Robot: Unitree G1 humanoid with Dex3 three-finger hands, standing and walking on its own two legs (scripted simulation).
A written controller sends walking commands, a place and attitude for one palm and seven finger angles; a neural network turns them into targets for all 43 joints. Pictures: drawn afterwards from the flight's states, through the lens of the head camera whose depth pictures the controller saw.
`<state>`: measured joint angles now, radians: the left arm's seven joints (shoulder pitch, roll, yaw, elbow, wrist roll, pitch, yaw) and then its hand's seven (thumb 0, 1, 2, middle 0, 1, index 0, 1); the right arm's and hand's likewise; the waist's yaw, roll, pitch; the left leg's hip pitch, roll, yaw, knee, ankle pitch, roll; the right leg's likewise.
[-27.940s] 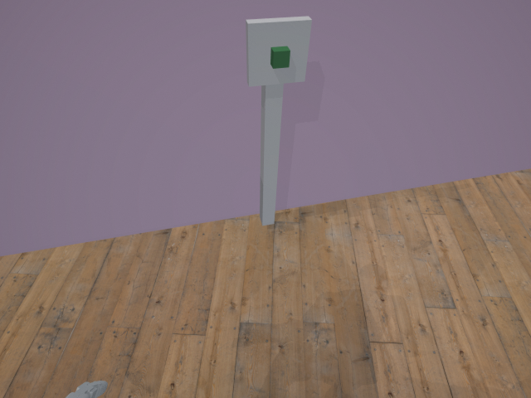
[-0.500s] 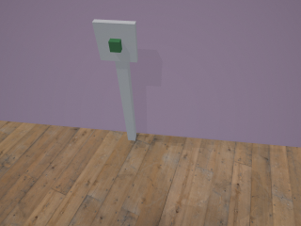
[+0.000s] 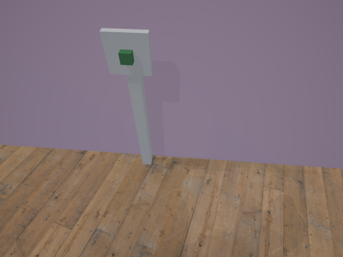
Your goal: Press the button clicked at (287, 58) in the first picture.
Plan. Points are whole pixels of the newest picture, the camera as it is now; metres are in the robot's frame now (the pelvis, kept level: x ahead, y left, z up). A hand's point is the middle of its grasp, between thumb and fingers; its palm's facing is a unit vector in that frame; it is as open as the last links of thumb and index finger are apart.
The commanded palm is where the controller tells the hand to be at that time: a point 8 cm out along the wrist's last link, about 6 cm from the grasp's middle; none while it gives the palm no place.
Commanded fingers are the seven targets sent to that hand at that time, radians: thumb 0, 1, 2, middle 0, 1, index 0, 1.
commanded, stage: stand and wait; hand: left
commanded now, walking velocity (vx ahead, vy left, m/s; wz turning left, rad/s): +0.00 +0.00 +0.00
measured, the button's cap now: (126, 56) +0.79 +0.21 +0.06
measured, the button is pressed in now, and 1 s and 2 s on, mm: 0 0 0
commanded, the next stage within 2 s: none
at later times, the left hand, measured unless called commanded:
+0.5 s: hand out of the picture +0.04 +0.21 -0.17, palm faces +0.01 -0.96 -0.28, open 7.4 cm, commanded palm none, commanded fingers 0.00 0.90 0.90 -0.20 -0.30 -0.20 -0.30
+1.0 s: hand out of the picture +0.10 +0.22 -0.15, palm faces -0.02 -0.94 -0.33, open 7.4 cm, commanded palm none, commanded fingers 0.00 0.90 0.90 -0.20 -0.30 -0.20 -0.30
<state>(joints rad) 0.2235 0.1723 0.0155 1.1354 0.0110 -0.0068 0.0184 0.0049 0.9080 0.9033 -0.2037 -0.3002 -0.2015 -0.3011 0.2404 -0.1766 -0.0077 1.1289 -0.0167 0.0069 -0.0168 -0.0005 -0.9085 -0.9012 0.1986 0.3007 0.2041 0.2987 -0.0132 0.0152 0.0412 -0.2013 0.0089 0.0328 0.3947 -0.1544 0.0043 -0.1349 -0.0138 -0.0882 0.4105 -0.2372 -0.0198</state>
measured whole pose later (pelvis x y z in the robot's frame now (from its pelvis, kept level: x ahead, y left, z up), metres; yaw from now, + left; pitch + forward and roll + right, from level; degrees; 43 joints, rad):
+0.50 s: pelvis +0.01 -0.01 +0.00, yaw +0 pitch -2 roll +0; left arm 0.19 0.25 0.03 1.15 0.01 -0.01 0.01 0.01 0.91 0.90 -0.20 -0.30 -0.20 -0.30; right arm 0.18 -0.25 -0.02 1.13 -0.02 0.01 -0.01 0.00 -0.91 -0.90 0.20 0.30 0.20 0.30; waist -0.01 0.02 0.06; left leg -0.18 0.03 0.03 0.37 -0.16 -0.01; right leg -0.10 0.01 -0.09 0.36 -0.23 -0.04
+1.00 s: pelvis +0.03 -0.02 +0.00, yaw -1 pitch -2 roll +0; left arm 0.12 0.29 0.03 1.13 0.01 -0.02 0.01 0.01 0.91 0.90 -0.20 -0.30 -0.20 -0.30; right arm 0.12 -0.30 -0.01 1.12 -0.01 0.00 -0.01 0.00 -0.91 -0.90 0.20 0.30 0.21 0.30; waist -0.01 0.02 0.06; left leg -0.14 0.04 0.04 0.32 -0.16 -0.02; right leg -0.07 0.02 -0.08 0.32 -0.23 -0.04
